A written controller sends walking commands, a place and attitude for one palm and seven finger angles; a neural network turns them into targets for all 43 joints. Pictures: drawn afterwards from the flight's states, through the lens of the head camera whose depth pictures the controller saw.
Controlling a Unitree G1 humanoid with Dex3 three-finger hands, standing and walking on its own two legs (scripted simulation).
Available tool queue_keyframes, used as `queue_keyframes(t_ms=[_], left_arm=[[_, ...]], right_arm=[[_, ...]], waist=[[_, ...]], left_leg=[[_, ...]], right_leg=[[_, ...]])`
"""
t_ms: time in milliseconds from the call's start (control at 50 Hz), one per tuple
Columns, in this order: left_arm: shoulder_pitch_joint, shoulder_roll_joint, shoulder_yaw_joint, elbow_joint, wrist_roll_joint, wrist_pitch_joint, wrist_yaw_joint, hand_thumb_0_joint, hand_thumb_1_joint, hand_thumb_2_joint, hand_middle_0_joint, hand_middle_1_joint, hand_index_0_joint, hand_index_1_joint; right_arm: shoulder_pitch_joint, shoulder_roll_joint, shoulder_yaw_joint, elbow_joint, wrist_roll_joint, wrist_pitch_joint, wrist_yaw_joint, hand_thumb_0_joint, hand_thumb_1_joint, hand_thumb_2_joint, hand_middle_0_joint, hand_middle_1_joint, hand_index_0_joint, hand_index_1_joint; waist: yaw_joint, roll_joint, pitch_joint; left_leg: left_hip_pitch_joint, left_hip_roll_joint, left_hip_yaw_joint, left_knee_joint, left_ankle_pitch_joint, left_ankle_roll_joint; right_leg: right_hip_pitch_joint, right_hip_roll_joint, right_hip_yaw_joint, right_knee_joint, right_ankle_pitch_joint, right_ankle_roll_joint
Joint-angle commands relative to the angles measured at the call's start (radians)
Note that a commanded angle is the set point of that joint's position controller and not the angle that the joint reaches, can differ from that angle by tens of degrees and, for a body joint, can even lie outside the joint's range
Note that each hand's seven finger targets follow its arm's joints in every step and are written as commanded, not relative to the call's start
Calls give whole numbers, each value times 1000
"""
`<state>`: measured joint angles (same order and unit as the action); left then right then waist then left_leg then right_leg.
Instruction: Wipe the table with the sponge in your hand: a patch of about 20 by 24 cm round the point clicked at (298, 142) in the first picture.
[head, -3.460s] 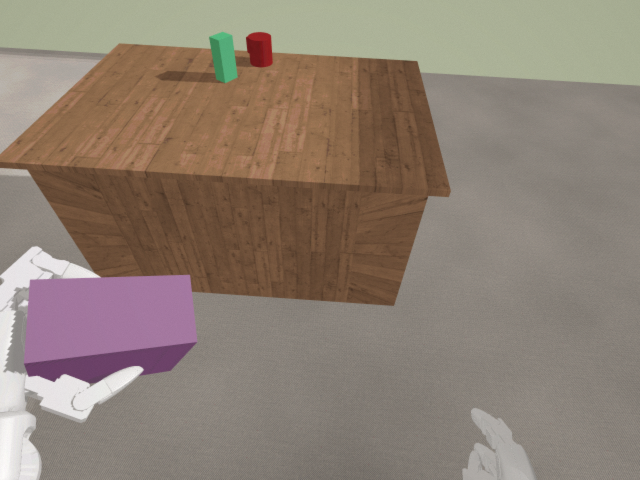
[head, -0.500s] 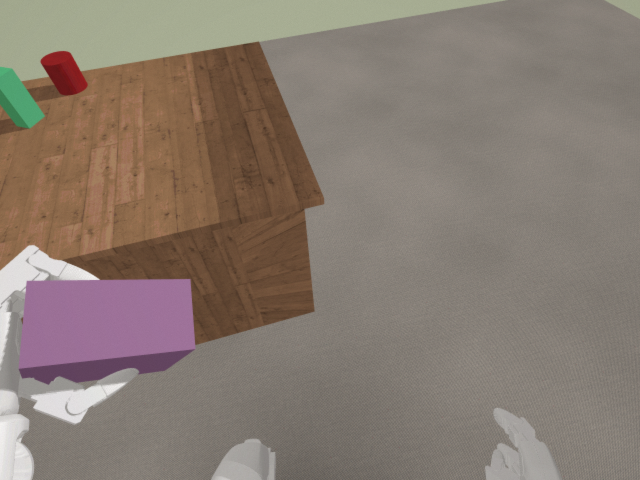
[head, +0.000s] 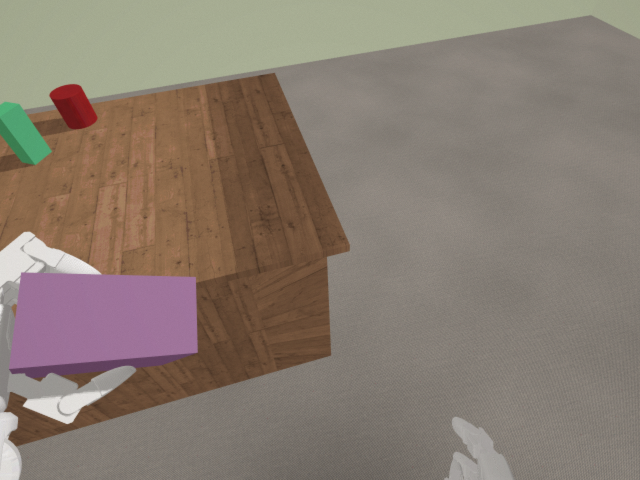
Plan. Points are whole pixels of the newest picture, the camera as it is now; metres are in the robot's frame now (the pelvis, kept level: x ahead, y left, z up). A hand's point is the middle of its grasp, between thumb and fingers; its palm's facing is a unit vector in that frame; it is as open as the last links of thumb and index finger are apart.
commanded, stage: take the last steps up to it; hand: left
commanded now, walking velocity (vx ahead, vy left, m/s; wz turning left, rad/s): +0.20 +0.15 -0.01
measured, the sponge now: (131, 327) +0.22 +0.19 +0.16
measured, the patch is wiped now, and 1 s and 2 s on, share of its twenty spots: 0.00 0.00 0.00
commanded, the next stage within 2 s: come to a stop and stand still in 0.50 s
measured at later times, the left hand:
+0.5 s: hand (41, 242) +0.29 +0.30 +0.19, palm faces +0.37 -0.82 -0.44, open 10.8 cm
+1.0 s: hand (41, 197) +0.34 +0.32 +0.21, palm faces +0.44 -0.79 -0.42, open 10.8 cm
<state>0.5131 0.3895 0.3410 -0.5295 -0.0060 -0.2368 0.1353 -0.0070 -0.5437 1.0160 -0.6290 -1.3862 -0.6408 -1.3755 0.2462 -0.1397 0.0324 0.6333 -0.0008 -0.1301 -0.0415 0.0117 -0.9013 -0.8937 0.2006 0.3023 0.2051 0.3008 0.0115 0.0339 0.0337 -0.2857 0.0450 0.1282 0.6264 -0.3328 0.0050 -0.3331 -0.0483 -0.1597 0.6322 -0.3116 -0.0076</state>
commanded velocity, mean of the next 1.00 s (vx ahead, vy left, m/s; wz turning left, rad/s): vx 0.08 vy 0.06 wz -0.02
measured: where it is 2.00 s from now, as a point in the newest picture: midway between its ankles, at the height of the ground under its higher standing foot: outside the picture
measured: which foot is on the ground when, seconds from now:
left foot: down 0.00-0.00, up 0.02-0.36, down 0.38-1.00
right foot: down 0.00-0.40, up 0.42-0.70, down 0.72-1.00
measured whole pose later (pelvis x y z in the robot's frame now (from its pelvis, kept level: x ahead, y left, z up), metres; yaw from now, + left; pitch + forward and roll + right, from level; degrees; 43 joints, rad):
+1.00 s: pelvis +0.06 +0.05 +0.01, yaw -4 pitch -1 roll +1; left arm 0.18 0.45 0.48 -0.27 -0.05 -0.21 0.11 -0.01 -0.55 1.02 -0.63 -1.38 -0.65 -1.37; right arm 0.17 -0.25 -0.03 0.61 0.03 -0.11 0.01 0.01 -0.91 -0.89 0.20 0.30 0.20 0.30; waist 0.02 0.00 0.10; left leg -0.25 0.02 0.06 0.46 -0.20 0.00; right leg -0.24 0.05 -0.09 0.48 -0.23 -0.06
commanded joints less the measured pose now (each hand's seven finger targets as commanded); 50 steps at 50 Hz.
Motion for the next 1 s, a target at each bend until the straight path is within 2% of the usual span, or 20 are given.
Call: queue_keyframes(t_ms=[0,40,80,140,300,340,380,400,440,520,680,740,780,800,820,840,860,900,920,980], left_arm=[[-160,203,197,-88,-27,-54,43,0,100,1300,-1200,-1600,-1200,-1600],[-148,178,187,-14,-33,-57,28,0,100,1300,-1200,-1600,-1200,-1600],[-87,151,166,19,-17,-74,18,0,100,1300,-1200,-1600,-1200,-1600],[-150,130,114,-58,-8,-99,14,0,100,1300,-1200,-1600,-1200,-1600],[-88,191,173,-279,-14,-86,54,0,100,1300,-1200,-1600,-1200,-1600],[-90,181,170,-285,-20,-89,58,0,100,1300,-1200,-1600,-1200,-1600],[-108,174,163,-279,-20,-100,57,0,100,1300,-1200,-1600,-1200,-1600],[-110,184,167,-206,-13,-97,53,0,100,1300,-1200,-1600,-1200,-1600],[-141,201,179,-205,-17,-93,48,0,100,1300,-1200,-1600,-1200,-1600],[-89,121,103,-241,-25,-72,22,0,100,1300,-1200,-1600,-1200,-1600],[-85,176,152,-195,-35,-13,39,0,100,1300,-1200,-1600,-1200,-1600],[-123,187,156,-184,-33,-11,46,0,100,1300,-1200,-1600,-1200,-1600],[-99,144,119,-118,-48,8,36,0,100,1300,-1200,-1600,-1200,-1600],[-1017,834,666,-226,52,-52,30,0,100,1300,-1200,-1600,-1200,-1600],[-836,611,514,64,-7,-21,-2,0,100,1300,-1200,-1600,-1200,-1600],[-652,345,301,68,-20,-46,-13,0,100,1300,-1200,-1600,-1200,-1600],[-437,233,232,287,-33,-34,-21,0,100,1300,-1200,-1600,-1200,-1600],[-289,162,150,143,-42,-39,-43,0,100,1300,-1200,-1600,-1200,-1600],[-192,78,75,109,-57,-45,-54,0,100,1300,-1200,-1600,-1200,-1600],[-71,95,50,-102,-45,-43,-50,0,100,1300,-1200,-1600,-1200,-1600]], right_arm=[[-123,-155,-78,-136,-6,-33,-16,0,-900,-900,200,300,200,300],[-103,-158,-87,-107,1,-19,-6,0,-900,-900,200,300,200,300],[-121,-146,-66,-100,-3,7,-5,0,-900,-900,200,300,200,300],[-129,-153,-70,-124,-2,16,-3,0,-900,-900,200,300,200,300],[-105,-154,-100,-194,-10,2,-11,0,-900,-900,200,300,200,300],[-88,-166,-106,-197,-2,6,-25,0,-900,-900,200,300,200,300],[-83,-196,-115,-211,8,2,-21,0,-900,-900,200,300,200,300],[-80,-195,-118,-205,10,-4,-13,0,-900,-900,200,300,200,300],[-90,-176,-101,-174,-3,-20,-18,0,-900,-900,200,300,200,300],[-91,-180,-95,-164,11,-36,-2,0,-900,-900,200,300,200,300],[-106,-169,-53,-158,-1,-25,-26,0,-900,-900,200,300,200,300],[-111,-151,-43,-168,2,-9,-27,0,-900,-900,200,300,200,300],[-109,-156,-58,-166,10,-5,-12,0,-900,-900,200,300,200,300],[-16,-177,-116,-150,-36,-73,-22,0,-900,-900,200,300,200,300],[-121,-144,-103,-97,-1,-52,-16,0,-900,-900,200,300,200,300],[-87,-138,-84,-136,2,-53,-5,0,-900,-900,200,300,200,300],[-95,-153,-86,-135,19,-56,1,0,-900,-900,200,300,200,300],[-107,-179,-90,-162,31,-40,30,0,-900,-900,200,300,200,300],[-112,-176,-97,-174,42,-40,49,0,-900,-900,200,300,200,300],[-143,-187,-90,-218,38,-27,67,0,-900,-900,200,300,200,300]], waist=[[-4,-297,-137],[-22,-246,-96],[-18,-156,-88],[-28,-164,-104],[-9,-137,-185],[-22,16,-190],[-11,307,-181],[-14,226,-131],[-21,251,-124],[-14,193,-131],[-12,88,-192],[-36,-38,-221],[-24,-229,-171],[36,-351,77],[50,-83,-83],[18,-88,-157],[31,-109,-145],[56,-67,-204],[56,-77,-208],[49,-58,-192]], left_leg=[[-407,-22,-107,491,-185,-13],[-426,11,-179,616,-88,-29],[-408,22,-148,584,-11,-37],[-294,35,-89,378,43,-31],[16,-32,24,-107,141,-9],[187,12,-21,-221,198,7],[270,296,-411,-302,388,161],[191,313,-431,-337,343,197],[160,295,-392,-325,288,207],[90,197,-193,-309,316,154],[120,215,-184,-200,416,84],[-15,75,-95,-62,226,-4],[-62,-24,-85,82,-18,-34],[-135,-45,58,57,80,-52],[-88,0,-102,-100,80,-25],[-22,-57,-76,-108,130,-12],[20,-52,-62,-142,164,2],[44,-46,-66,-178,236,35],[70,-15,-95,-199,296,55],[57,22,-126,-185,296,68]], right_leg=[[345,-451,696,-353,209,-196],[293,-397,582,-333,251,-181],[274,-300,334,-276,504,-130],[235,-268,184,-269,601,-107],[240,-233,181,-180,449,-92],[128,-145,138,-22,233,-43],[-142,25,56,330,-355,15],[-173,33,90,446,-357,5],[-211,-25,111,484,-264,19],[-115,-7,64,335,-112,32],[123,37,63,-179,42,30],[256,-130,311,-216,525,-50],[222,-233,419,-268,617,-118],[36,-77,279,-369,704,44],[201,-214,388,-258,680,-140],[267,-185,371,-224,742,-88],[286,-153,317,-230,665,-29],[353,-112,281,-226,609,78],[347,-101,252,-204,558,86],[281,-78,232,-234,380,92]])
